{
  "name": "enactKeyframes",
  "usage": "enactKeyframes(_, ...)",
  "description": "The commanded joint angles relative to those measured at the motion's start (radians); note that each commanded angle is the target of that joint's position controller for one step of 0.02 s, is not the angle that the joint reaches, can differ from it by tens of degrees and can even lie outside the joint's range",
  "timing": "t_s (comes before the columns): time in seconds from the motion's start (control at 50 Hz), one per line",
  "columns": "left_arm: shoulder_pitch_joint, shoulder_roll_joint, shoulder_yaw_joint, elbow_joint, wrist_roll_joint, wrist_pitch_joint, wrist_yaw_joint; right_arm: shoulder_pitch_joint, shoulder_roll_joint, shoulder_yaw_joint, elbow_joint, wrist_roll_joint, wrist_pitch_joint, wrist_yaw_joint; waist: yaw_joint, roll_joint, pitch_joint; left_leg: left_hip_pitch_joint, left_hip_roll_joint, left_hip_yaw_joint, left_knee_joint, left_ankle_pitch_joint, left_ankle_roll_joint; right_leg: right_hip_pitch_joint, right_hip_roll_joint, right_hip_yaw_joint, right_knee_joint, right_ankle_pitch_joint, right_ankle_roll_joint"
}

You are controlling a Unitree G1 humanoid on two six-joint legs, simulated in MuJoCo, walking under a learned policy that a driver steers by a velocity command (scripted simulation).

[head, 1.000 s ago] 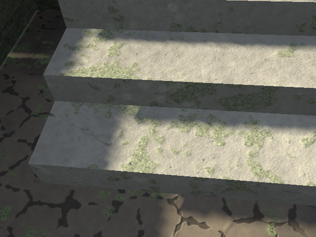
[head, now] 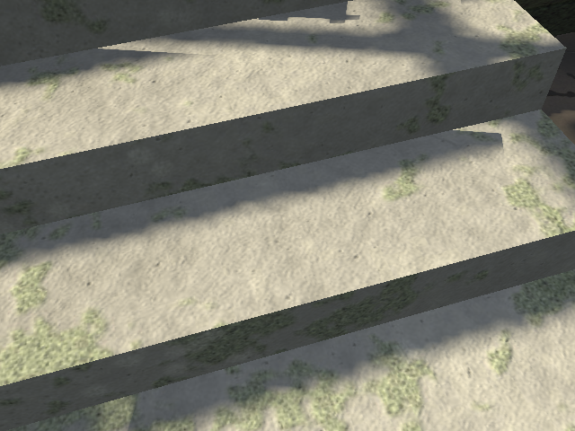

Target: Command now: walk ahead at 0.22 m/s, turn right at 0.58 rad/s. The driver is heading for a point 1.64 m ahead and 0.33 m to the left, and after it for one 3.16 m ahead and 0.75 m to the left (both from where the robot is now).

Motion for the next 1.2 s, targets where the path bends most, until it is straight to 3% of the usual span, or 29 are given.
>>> enactKeyframes(0.02, 0.069, 0.168, 0.041, -0.043, -0.016, 0.014, 0.022, -0.005, -0.066, -0.01, -0.098, -0.027, 0.005, -0.006, -0.001, -0.063, -0.062, -0.276, -0.027, -0.085, 0.255, 0.013, -0.012, 0.182, -0.32, 0.374, -0.246, 0.731, -0.207)
enactKeyframes(0.06, 0.067, 0.141, 0.025, -0.057, -0.007, 0.016, 0.027, 0.007, -0.06, -0.009, -0.11, -0.031, 0.04, -0.001, -0.014, -0.074, -0.07, -0.274, -0.056, -0.072, 0.291, 0.061, -0.003, 0.129, -0.269, 0.331, -0.229, 0.754, -0.171)
enactKeyframes(0.12, 0.157, 0.175, 0.035, -0.041, -0.001, 0.003, 0.026, -0.027, -0.011, 0.003, -0.154, -0.022, 0.054, -0.019, 0.017, -0.085, -0.137, -0.434, -0.099, -0.068, 0.549, 0.035, 0.022, 0.216, -0.262, 0.381, -0.201, 0.758, -0.198)
enactKeyframes(0.24, 0.282, 0.151, 0.017, -0.006, -0.009, -0.002, 0.058, -0.162, 0.027, 0.03, -0.257, -0.03, 0.081, -0.023, 0.05, -0.076, -0.124, -0.733, -0.116, -0.071, 0.703, 0.012, 0.036, 0.314, -0.26, 0.465, -0.191, 0.456, -0.179)
enactKeyframes(0.38, 0.361, 0.141, -0.002, 0.075, -0.005, -0.036, 0.058, -0.235, 0.051, 0.043, -0.305, -0.029, 0.108, -0.04, 0.071, -0.108, -0.035, -0.889, -0.127, -0.113, 0.803, -0.096, 0.048, 0.337, -0.325, 0.455, -0.275, 0.276, -0.181)
enactKeyframes(0.4, 0.329, 0.065, -0.028, 0.037, -0.031, 0.003, 0.089, -0.212, 0.063, 0.058, -0.304, 0.075, 0.071, -0.055, 0.088, -0.095, -0.038, -0.959, -0.157, -0.317, 0.883, -0.076, -0.012, 0.404, -0.398, 0.509, -0.235, 0.356, -0.148)
enactKeyframes(0.42, 0.322, 0.087, -0.027, 0.023, -0.023, 0.03, 0.109, -0.201, 0.068, 0.067, -0.317, 0.083, 0.059, -0.054, 0.078, -0.101, -0.059, -1.026, -0.169, -0.331, 0.966, -0.097, -0.034, 0.467, -0.416, 0.477, -0.225, 0.401, -0.138)
enactKeyframes(0.48, 0.279, 0.118, -0.022, -0.022, -0.01, 0.083, 0.128, -0.238, 0.069, 0.077, -0.383, 0.044, 0.046, -0.036, 0.056, -0.041, -0.055, -0.989, -0.143, -0.256, 0.936, -0.061, -0.076, 0.368, -0.366, 0.354, -0.236, 0.432, -0.107)
enactKeyframes(0.52, 0.25, 0.111, -0.025, -0.048, -0.024, 0.109, 0.135, -0.323, 0.083, 0.091, -0.465, 0.031, 0.044, -0.025, 0.053, -0.098, -0.044, -0.817, -0.104, -0.133, 0.72, 0.01, -0.116, 0.188, -0.281, 0.28, -0.295, 0.374, -0.097)
enactKeyframes(0.56, 0.268, 0.152, -0.01, -0.046, -0.047, 0.117, 0.161, -0.344, 0.116, 0.107, -0.534, 0.029, 0.037, -0.023, 0.032, -0.188, -0.084, -0.784, -0.02, -0.183, 0.574, -0.073, -0.097, 0.264, -0.335, 0.3, -0.321, 0.45, -0.077)
enactKeyframes(0.58, 0.281, 0.168, 0.002, -0.047, -0.054, 0.122, 0.169, -0.338, 0.112, 0.115, -0.545, 0.025, 0.029, -0.014, 0.032, -0.168, -0.109, -0.799, 0.009, -0.195, 0.451, -0.095, -0.074, 0.357, -0.342, 0.28, -0.312, 0.459, -0.061)
enactKeyframes(0.6, 0.263, 0.214, 0.022, -0.057, -0.07, 0.138, 0.164, -0.367, 0.128, 0.134, -0.547, 0.029, 0.029, 0.0, 0.038, -0.15, -0.109, -0.644, 0.002, -0.062, 0.155, -0.22, -0.042, 0.308, -0.339, 0.231, -0.393, 0.461, -0.073)
enactKeyframes(0.62, 0.284, 0.239, 0.034, -0.065, -0.077, 0.146, 0.152, -0.408, 0.124, 0.128, -0.551, 0.04, 0.026, 0.007, 0.061, -0.162, -0.104, -0.504, -0.014, -0.005, 0.046, -0.266, -0.02, 0.252, -0.364, 0.224, -0.432, 0.497, -0.085)
enactKeyframes(0.64, 0.269, 0.267, 0.045, -0.077, -0.085, 0.141, 0.137, -0.393, 0.1, 0.114, -0.539, 0.037, 0.016, 0.011, 0.052, -0.179, -0.128, -0.431, -0.024, -0.009, -0.007, -0.252, 0.011, 0.295, -0.41, 0.221, -0.42, 0.695, -0.086)
enactKeyframes(0.66, 0.316, 0.268, 0.046, -0.05, -0.075, 0.129, 0.109, -0.287, 0.06, 0.097, -0.491, 0.025, 0.01, 0.018, 0.043, -0.168, -0.168, -0.32, -0.106, 0.099, -0.015, -0.172, 0.05, 0.321, -0.366, 0.128, -0.381, 1.039, -0.1)
enactKeyframes(0.68, 0.327, 0.246, 0.039, -0.054, -0.057, 0.115, 0.095, -0.222, 0.004, 0.07, -0.471, 0.033, 0.005, 0.019, 0.019, -0.186, -0.212, -0.232, -0.155, 0.035, -0.132, -0.1, 0.106, 0.372, -0.322, 0.077, -0.272, 1.347, -0.07)
enactKeyframes(0.7, 0.267, 0.212, 0.029, -0.093, -0.03, 0.097, 0.082, -0.135, -0.078, 0.032, -0.45, 0.042, -0.002, 0.016, -0.04, -0.101, -0.272, -0.098, -0.118, -0.204, -0.177, 0.108, 0.205, 0.262, -0.247, 0.023, -0.08, 1.517, -0.003)
enactKeyframes(0.72, 0.162, 0.197, 0.024, -0.155, -0.006, 0.077, 0.066, 0.006, -0.164, -0.001, -0.429, 0.014, 0.004, 0.004, -0.118, 0.128, -0.385, 0.119, -0.011, -0.55, -0.422, 0.16, 0.304, 0.066, -0.128, 0.025, 0.172, 1.138, 0.052)
enactKeyframes(0.74, 0.042, 0.154, 0.021, -0.186, 0.009, 0.07, 0.037, 0.052, -0.235, -0.027, -0.411, -0.03, 0.021, -0.023, -0.153, 0.352, -0.441, 0.255, 0.151, -0.977, -0.809, 0.131, 0.43, -0.183, 0.063, 0.134, 0.643, -0.043, 0.102)
enactKeyframes(0.76, 0.075, 0.093, 0.013, -0.178, -0.011, 0.051, 0.004, -0.002, -0.225, -0.013, -0.404, -0.055, 0.01, -0.028, -0.097, 0.254, -0.408, 0.184, 0.189, -1.056, -0.869, 0.044, 0.388, -0.291, 0.042, 0.301, 1.011, -0.169, 0.103)
enactKeyframes(0.8, 0.003, 0.034, -0.02, -0.242, -0.037, 0.039, 0.005, -0.096, -0.103, 0.013, -0.376, 0.002, 0.007, -0.021, -0.019, 0.105, -0.088, -0.02, 0.085, -0.761, -0.791, 0.019, 0.279, -0.473, -0.012, 0.225, 1.041, -0.147, 0.093)
enactKeyframes(0.84, 0.091, 0.041, -0.029, -0.245, -0.017, 0.052, 0.028, -0.163, -0.045, 0.014, -0.361, 0.019, 0.015, -0.013, 0.068, 0.036, -0.033, -0.161, -0.007, -0.542, -0.734, -0.068, 0.221, -0.401, -0.049, 0.167, 1.054, -0.045, 0.103)
enactKeyframes(0.88, 0.137, 0.049, -0.031, -0.253, 0.002, 0.061, 0.036, -0.182, -0.036, 0.017, -0.368, 0.014, 0.012, -0.017, 0.088, 0.065, -0.055, -0.193, -0.019, -0.52, -0.741, -0.02, 0.237, -0.38, -0.028, 0.139, 1.196, 0.038, 0.113)
enactKeyframes(1.0, 0.039, 0.044, -0.05, -0.352, -0.008, 0.052, 0.057, -0.097, -0.063, 0.022, -0.363, 0.03, 0.033, -0.051, 0.045, 0.064, -0.103, -0.007, -0.069, -0.494, -0.798, 0.058, 0.251, -0.475, -0.051, 0.189, 0.96, 0.117, 0.172)
enactKeyframes(1.08, 0.048, 0.063, -0.046, -0.366, -0.031, 0.059, 0.07, -0.058, -0.057, 0.033, -0.381, 0.019, 0.053, -0.074, 0.011, 0.102, -0.159, 0.124, 0.015, -0.615, -0.792, 0.049, 0.313, -0.535, -0.04, 0.213, 0.932, 0.07, 0.246)
enactKeyframes(1.1, 0.019, -0.008, -0.075, -0.394, -0.049, 0.064, 0.078, -0.08, -0.051, 0.045, -0.401, 0.028, 0.082, -0.084, 0.015, 0.144, -0.148, 0.175, 0.028, -0.617, -0.862, 0.093, 0.304, -0.54, -0.052, 0.174, 0.71, -0.102, 0.255)
enactKeyframes(1.16, -0.022, -0.019, -0.088, -0.394, -0.045, 0.04, 0.059, -0.04, -0.098, 0.02, -0.398, 0.022, 0.116, -0.101, -0.031, 0.137, -0.144, 0.147, 0.017, -0.592, -0.869, 0.054, 0.269, -0.373, -0.077, 0.098, 0.353, -0.183, 0.228)
enactKeyframes(1.18, 0.023, 0.013, -0.075, -0.356, -0.042, 0.034, 0.048, -0.088, -0.109, 0.014, -0.43, 0.006, 0.099, -0.084, -0.036, 0.123, -0.189, 0.099, 0.046, -0.574, -0.9, 0.12, 0.267, -0.219, -0.079, 0.065, 0.322, -0.14, 0.205)
enactKeyframes(1.2, 0.084, 0.022, -0.066, -0.333, -0.048, 0.031, 0.042, -0.108, -0.111, 0.014, -0.421, 0.016, 0.092, -0.071, -0.008, 0.138, -0.182, 0.049, 0.043, -0.57, -0.89, 0.105, 0.262, -0.105, -0.093, 0.084, 0.211, -0.064, 0.176)
Keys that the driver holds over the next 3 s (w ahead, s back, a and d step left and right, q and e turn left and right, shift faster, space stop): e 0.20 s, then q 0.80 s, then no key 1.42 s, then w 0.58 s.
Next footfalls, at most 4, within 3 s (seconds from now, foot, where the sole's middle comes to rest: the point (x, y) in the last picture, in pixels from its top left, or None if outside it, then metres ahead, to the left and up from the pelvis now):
0.68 left None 0.25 0.22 -0.59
1.26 right None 0.33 0.00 -0.59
1.56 left None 0.25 0.22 -0.59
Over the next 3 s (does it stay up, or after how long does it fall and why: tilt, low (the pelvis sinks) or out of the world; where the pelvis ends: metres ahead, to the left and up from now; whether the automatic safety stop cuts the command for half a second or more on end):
stays up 0.43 0.17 0.19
